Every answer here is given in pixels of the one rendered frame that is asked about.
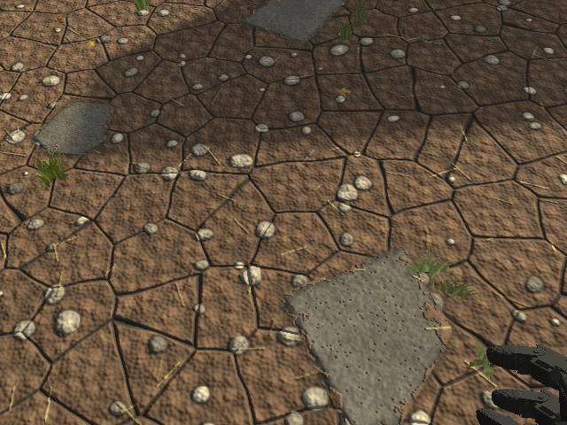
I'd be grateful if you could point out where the right robot hand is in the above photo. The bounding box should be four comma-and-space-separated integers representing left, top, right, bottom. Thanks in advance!
476, 344, 567, 425

